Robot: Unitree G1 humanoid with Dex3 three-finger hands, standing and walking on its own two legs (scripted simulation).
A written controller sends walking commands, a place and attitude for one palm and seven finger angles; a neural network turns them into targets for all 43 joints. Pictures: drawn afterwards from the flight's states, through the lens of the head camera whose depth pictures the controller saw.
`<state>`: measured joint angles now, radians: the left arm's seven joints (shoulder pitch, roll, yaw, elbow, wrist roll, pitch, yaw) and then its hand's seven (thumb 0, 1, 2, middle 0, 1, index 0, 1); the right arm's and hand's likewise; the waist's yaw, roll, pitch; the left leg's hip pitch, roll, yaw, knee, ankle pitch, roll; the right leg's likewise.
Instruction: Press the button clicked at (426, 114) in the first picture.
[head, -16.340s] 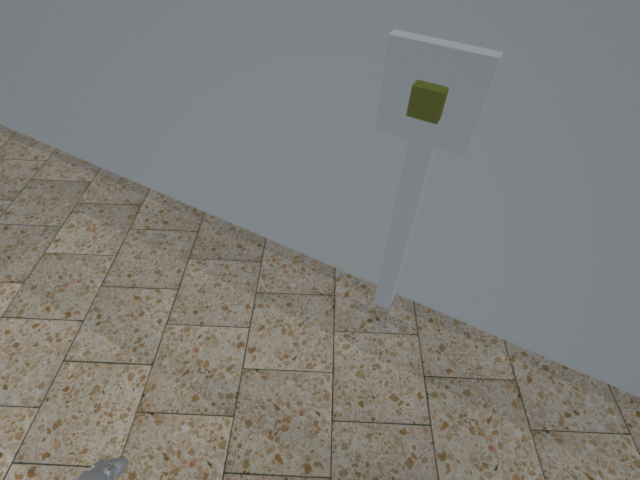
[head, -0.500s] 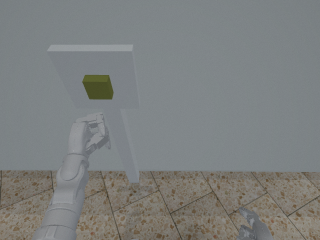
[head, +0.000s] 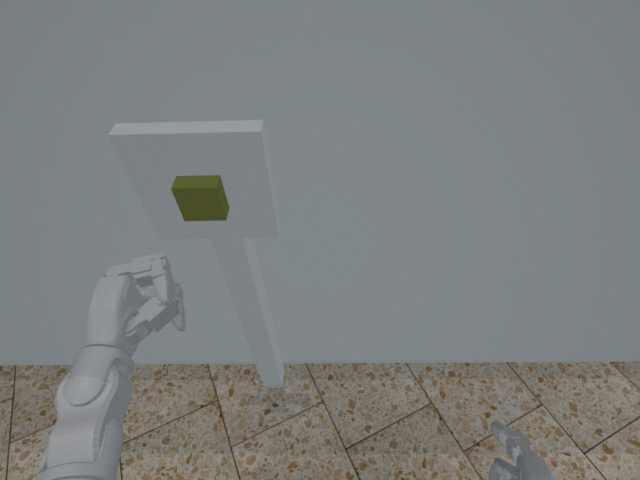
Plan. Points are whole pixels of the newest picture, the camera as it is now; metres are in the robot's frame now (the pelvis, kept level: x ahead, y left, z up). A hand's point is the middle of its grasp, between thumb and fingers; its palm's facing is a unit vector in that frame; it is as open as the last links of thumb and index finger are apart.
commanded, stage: draw the hand back to the body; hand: left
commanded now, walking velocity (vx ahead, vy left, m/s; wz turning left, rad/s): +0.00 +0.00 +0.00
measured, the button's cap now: (202, 197) +0.49 +0.21 +0.09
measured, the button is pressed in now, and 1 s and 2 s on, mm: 0 0 0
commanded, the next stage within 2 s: step back with the hand held close in 1.06 s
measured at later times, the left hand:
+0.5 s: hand (91, 334) +0.23 +0.24 +0.15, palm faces +0.31 -0.90 -0.32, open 3.1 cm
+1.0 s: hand (25, 365) +0.18 +0.26 +0.17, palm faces +0.41 -0.82 -0.39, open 3.1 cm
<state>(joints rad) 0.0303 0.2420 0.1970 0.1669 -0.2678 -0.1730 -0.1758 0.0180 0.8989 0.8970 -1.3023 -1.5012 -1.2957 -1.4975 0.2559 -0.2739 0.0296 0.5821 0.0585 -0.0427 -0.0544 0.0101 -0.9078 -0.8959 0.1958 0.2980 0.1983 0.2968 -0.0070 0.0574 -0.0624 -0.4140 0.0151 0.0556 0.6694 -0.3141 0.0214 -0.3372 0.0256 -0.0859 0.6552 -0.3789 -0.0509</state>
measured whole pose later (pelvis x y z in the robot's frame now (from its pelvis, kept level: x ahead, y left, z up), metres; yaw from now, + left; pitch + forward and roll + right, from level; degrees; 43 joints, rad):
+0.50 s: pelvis +0.01 +0.02 +0.02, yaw +0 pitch -4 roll +0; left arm 0.37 0.29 0.16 -0.28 -0.06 -0.06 0.09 0.02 0.89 0.90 -1.30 -1.50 -1.30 -1.50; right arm 0.17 -0.23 0.06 0.61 0.00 -0.03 -0.06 0.01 -0.91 -0.90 0.20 0.30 0.20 0.30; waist 0.05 0.07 0.03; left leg -0.10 -0.02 0.07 0.38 -0.20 0.04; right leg -0.02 0.01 -0.07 0.35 -0.26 -0.02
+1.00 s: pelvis +0.01 +0.02 +0.02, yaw +0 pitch -5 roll -1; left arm 0.54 0.31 0.27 -0.45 -0.06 -0.08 0.11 0.02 0.89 0.90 -1.31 -1.50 -1.30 -1.50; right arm 0.19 -0.24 0.03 0.62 0.00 -0.05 -0.07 0.01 -0.91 -0.90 0.20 0.30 0.20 0.30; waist 0.07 0.08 0.02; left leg -0.10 -0.01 0.06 0.40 -0.21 0.04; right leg -0.01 0.02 -0.08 0.34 -0.25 -0.03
